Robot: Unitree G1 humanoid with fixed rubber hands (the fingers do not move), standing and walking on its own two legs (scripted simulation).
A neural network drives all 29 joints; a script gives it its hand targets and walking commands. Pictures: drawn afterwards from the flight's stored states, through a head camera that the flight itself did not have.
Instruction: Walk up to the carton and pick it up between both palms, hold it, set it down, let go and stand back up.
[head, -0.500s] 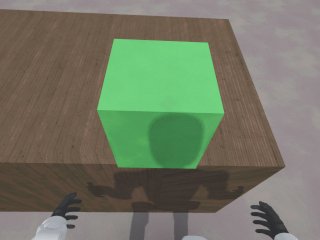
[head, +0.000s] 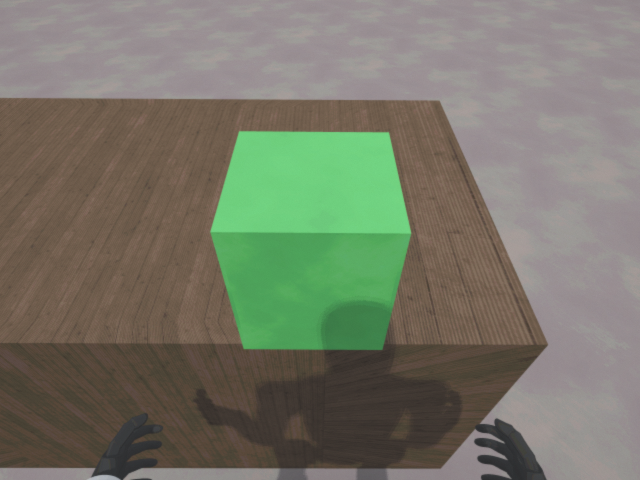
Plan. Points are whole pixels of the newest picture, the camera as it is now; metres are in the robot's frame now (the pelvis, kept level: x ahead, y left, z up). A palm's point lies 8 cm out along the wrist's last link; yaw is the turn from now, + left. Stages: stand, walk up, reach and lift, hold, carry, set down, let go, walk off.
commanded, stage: reach and lift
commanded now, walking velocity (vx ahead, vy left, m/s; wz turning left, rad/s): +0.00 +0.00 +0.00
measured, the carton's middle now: (313, 244) +0.43 +0.02 +0.06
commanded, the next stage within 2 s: none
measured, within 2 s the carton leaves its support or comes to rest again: neither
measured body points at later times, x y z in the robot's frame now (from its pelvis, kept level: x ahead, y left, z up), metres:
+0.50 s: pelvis +0.01 +0.00 +0.00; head -0.02 +0.00 +0.45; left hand +0.18 +0.25 -0.01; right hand +0.20 -0.21 +0.01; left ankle +0.00 +0.14 -0.74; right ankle +0.04 -0.10 -0.74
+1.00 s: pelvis +0.04 +0.02 +0.01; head +0.03 +0.03 +0.46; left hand +0.22 +0.24 +0.06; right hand +0.22 -0.19 +0.06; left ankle +0.00 +0.14 -0.74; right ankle +0.04 -0.10 -0.74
